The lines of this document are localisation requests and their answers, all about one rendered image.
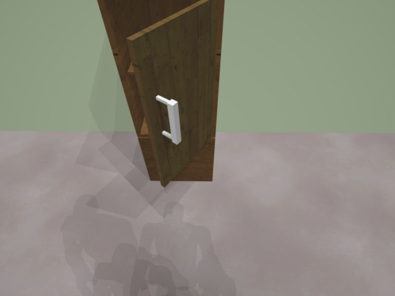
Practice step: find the handle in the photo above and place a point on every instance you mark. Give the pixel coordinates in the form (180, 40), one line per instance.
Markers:
(174, 119)

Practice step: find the cupboard door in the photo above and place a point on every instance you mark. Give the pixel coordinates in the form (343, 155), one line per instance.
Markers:
(175, 59)

